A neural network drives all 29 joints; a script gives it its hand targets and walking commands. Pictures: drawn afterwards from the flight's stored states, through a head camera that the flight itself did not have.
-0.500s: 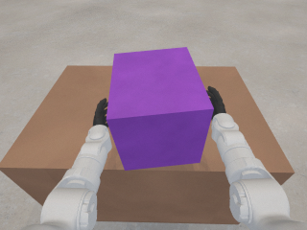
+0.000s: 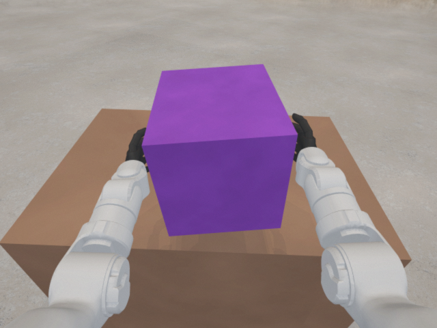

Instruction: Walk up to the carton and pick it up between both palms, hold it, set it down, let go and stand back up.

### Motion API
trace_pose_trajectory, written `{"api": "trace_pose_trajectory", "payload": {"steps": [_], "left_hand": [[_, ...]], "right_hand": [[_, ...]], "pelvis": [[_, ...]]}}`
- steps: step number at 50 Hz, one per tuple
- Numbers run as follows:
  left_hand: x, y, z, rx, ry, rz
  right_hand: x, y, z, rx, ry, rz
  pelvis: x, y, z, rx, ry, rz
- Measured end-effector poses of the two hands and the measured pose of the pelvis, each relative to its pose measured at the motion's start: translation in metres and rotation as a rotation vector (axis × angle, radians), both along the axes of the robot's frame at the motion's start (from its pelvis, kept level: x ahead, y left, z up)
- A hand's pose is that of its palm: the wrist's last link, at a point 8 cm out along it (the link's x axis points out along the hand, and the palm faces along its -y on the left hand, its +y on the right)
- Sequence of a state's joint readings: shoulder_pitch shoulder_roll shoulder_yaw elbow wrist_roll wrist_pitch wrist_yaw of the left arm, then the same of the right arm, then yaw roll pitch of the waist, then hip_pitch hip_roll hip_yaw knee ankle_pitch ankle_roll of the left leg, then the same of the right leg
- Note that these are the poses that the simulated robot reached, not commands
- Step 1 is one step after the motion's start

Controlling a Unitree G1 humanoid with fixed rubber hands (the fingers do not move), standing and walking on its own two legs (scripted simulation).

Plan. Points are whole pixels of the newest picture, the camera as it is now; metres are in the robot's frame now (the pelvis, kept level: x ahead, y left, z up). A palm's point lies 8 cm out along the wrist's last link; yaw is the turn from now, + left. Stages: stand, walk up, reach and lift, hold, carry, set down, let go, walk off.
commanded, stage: reach and lift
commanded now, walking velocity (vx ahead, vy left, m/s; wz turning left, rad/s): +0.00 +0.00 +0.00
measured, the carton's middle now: (218, 145) +0.48 +0.03 +0.13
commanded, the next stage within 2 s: hold in 1.02 s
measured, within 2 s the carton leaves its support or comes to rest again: neither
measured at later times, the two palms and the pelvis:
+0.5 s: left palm (129, 159) +0.38 +0.19 +0.16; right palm (304, 146) +0.40 -0.14 +0.19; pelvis +0.00 +0.00 +0.00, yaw +0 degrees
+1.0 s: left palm (126, 154) +0.38 +0.20 +0.17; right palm (303, 141) +0.40 -0.13 +0.20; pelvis +0.00 +0.00 +0.00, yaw +0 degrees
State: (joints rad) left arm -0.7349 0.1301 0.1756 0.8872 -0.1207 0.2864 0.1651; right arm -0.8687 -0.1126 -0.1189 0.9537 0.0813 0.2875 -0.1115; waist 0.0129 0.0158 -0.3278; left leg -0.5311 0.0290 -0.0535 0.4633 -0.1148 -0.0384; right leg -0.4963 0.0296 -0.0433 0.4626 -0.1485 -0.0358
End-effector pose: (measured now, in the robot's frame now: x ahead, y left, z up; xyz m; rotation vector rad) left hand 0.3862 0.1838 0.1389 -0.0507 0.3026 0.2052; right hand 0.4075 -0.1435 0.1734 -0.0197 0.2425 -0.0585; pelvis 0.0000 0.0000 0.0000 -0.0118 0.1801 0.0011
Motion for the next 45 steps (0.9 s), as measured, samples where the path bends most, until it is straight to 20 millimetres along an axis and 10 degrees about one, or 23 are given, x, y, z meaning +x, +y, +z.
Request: {"api": "trace_pose_trajectory", "payload": {"steps": [45], "left_hand": [[-0.008, 0.011, 0.031, 0.043, 0.012, -0.016]], "right_hand": [[-0.007, 0.011, 0.029, 0.033, 0.008, -0.009]], "pelvis": [[0.000, 0.000, 0.002, 0.000, -0.039, 0.002]]}}
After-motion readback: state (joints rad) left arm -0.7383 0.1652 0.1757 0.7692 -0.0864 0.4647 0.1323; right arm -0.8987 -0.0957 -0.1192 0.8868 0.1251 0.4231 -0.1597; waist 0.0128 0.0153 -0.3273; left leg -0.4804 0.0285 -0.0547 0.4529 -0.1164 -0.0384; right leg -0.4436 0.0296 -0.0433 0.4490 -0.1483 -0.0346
